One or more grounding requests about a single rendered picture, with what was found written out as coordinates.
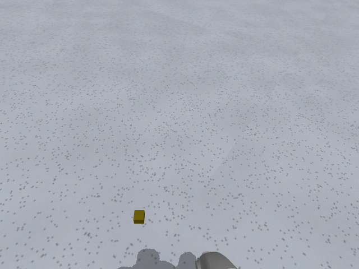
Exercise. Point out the cube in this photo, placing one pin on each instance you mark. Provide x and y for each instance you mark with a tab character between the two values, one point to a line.
139	216

